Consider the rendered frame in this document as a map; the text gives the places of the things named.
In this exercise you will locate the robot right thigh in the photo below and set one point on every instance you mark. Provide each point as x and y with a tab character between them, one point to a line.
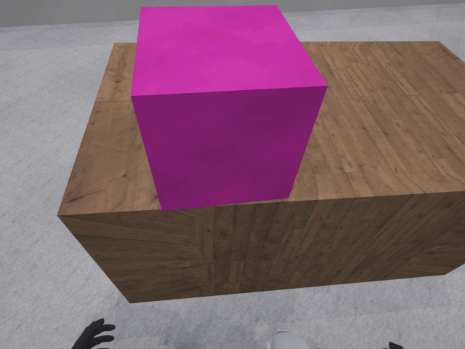
286	340

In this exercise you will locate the carton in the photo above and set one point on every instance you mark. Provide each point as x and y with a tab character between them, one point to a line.
226	98

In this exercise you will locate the left robot hand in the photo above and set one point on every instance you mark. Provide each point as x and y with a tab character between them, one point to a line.
87	339

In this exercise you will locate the pedestal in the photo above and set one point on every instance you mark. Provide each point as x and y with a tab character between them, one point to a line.
379	194

